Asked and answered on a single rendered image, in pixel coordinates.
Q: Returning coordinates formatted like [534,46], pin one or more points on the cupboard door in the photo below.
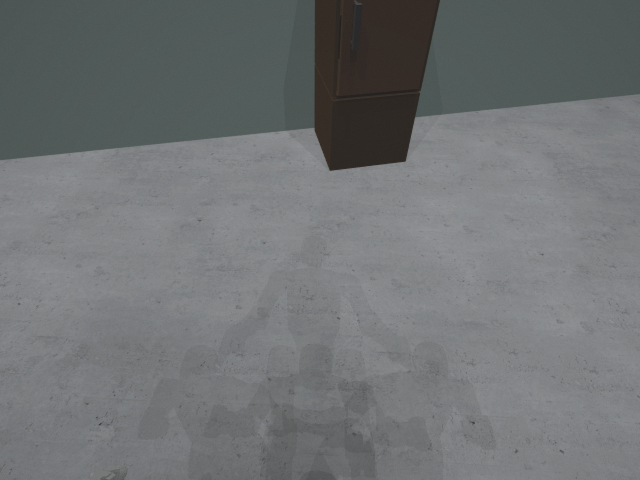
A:
[394,38]

